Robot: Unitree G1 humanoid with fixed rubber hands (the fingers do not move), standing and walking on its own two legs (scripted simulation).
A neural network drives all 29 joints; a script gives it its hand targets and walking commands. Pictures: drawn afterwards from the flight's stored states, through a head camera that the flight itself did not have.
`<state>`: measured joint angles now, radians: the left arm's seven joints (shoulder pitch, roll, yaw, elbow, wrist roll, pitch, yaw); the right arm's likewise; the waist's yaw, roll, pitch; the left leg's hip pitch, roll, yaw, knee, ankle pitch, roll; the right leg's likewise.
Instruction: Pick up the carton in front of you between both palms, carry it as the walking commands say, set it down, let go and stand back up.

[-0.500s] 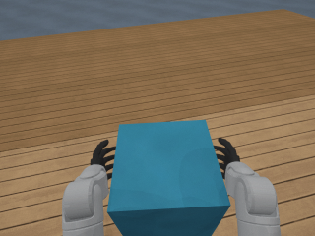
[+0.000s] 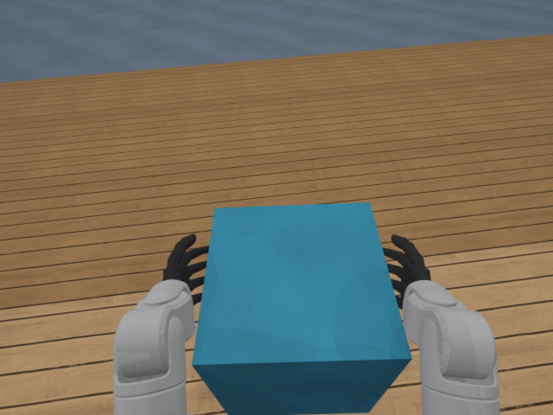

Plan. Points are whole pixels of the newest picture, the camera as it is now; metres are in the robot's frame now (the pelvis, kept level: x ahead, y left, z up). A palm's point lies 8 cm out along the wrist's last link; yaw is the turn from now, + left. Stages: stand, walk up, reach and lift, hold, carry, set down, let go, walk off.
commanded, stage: carry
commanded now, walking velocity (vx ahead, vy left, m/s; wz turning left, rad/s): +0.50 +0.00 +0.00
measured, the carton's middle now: (295, 315) +0.27 +0.00 +0.02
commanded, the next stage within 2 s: none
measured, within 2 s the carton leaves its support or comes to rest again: neither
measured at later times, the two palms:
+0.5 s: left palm (225, 141) +0.62 +0.14 +0.09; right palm (375, 142) +0.60 -0.16 +0.09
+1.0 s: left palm (248, 61) +0.98 +0.12 +0.10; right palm (357, 61) +0.97 -0.18 +0.10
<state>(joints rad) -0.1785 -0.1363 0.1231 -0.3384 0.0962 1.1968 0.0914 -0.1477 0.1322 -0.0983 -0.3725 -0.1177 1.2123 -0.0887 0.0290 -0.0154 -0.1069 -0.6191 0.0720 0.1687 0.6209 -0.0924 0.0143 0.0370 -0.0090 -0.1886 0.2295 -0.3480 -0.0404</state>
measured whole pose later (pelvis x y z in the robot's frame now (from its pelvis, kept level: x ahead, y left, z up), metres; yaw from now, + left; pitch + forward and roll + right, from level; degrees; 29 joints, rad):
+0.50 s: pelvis +0.35 +0.00 +0.00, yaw -3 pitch +4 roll -1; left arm -0.10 -0.13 0.09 -0.39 0.11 1.16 0.09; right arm -0.10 0.13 -0.08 -0.38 -0.10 1.17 -0.09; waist -0.01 0.00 -0.09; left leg 0.01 0.04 0.22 0.26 -0.33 0.01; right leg -0.57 -0.09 -0.17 0.57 -0.08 0.00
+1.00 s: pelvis +0.69 -0.02 -0.01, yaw -1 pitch +4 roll +0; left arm -0.24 -0.15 0.14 -0.36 0.10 1.21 0.09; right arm -0.21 0.14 -0.13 -0.40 -0.11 1.23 -0.09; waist 0.02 0.00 -0.07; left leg -0.56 0.07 0.17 0.55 -0.05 0.03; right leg 0.03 -0.05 -0.22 0.29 -0.38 0.01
